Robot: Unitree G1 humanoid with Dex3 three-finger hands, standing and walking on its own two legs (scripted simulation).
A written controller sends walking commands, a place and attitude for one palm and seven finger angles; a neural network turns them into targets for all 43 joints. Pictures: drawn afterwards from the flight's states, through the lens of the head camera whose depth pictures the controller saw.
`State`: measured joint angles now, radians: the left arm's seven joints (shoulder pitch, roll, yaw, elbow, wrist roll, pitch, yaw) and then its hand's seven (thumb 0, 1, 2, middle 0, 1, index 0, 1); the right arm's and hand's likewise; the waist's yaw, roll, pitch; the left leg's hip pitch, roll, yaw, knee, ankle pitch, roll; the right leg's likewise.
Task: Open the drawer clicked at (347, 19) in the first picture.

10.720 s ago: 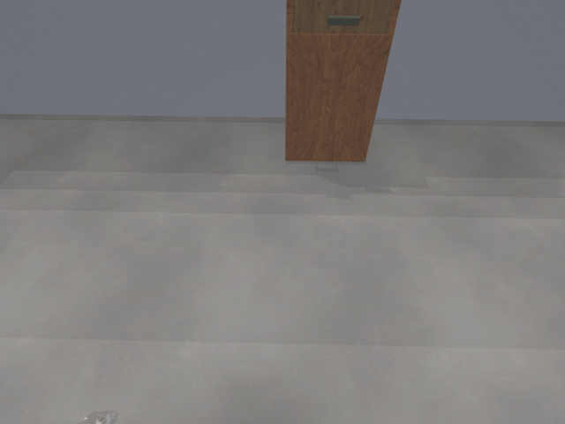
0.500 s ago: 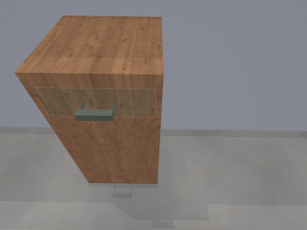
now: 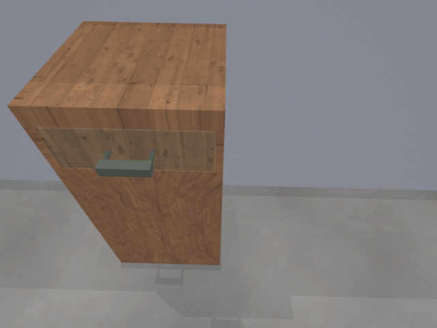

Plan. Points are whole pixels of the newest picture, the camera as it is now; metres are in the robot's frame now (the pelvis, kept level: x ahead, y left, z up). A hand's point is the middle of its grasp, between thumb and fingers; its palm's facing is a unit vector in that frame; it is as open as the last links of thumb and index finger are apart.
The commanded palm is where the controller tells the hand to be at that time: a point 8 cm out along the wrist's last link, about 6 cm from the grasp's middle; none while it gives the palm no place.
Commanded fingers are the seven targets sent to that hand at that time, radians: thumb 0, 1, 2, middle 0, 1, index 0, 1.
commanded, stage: come to a stop and stand still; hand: left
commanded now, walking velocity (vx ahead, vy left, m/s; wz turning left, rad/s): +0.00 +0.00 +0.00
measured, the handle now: (127, 161) +0.47 +0.25 -0.01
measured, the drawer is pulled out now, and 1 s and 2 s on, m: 0.00 0.00 0.00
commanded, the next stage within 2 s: look again from close up in 0.26 s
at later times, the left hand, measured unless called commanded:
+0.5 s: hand out of the picture -0.01 +0.14 -0.17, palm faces +0.05 -0.98 -0.19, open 7.3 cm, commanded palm none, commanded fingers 0.00 0.90 0.90 -0.20 -0.30 -0.20 -0.30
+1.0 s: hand out of the picture -0.02 +0.12 -0.17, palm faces +0.07 -0.98 -0.17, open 7.3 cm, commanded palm none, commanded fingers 0.00 0.90 0.90 -0.20 -0.30 -0.20 -0.30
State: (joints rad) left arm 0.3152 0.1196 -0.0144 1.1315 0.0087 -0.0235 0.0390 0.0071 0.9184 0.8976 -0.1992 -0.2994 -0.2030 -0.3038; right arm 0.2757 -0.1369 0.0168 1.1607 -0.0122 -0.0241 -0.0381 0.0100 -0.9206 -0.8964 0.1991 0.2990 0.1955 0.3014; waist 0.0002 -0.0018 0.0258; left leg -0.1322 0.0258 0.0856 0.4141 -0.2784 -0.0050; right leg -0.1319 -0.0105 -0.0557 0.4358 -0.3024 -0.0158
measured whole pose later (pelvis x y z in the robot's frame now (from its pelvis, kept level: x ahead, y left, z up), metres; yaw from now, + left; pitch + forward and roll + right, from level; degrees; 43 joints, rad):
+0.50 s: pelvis +0.01 -0.02 +0.00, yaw +0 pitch +0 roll +1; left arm 0.32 0.12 -0.01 1.13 0.01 -0.03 0.04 0.01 0.92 0.90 -0.20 -0.30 -0.20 -0.30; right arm 0.29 -0.12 0.02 1.17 -0.01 -0.02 -0.04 0.01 -0.92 -0.90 0.20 0.30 0.20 0.30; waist 0.00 0.01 0.02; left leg -0.11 0.04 0.07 0.40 -0.28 -0.03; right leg -0.11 0.01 -0.07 0.43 -0.32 -0.04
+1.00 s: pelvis +0.01 -0.03 +0.00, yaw +1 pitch +0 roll +1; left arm 0.34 0.10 -0.01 1.12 0.01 -0.03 0.04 0.01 0.91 0.90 -0.20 -0.30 -0.20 -0.30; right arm 0.30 -0.12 0.01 1.16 -0.01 -0.02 -0.05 0.01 -0.92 -0.90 0.20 0.30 0.20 0.30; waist 0.01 0.00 0.02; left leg -0.12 0.06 0.06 0.40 -0.27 -0.05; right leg -0.11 0.03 -0.08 0.43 -0.31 -0.06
